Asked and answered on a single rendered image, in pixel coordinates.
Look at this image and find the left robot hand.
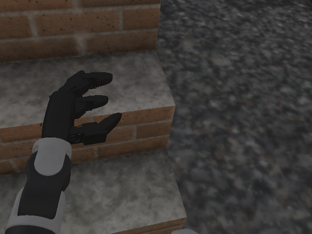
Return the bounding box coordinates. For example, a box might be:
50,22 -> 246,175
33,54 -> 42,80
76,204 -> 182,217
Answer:
40,70 -> 122,145

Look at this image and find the left robot forearm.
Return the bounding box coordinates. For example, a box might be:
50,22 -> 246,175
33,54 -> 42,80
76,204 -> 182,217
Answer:
5,137 -> 72,234

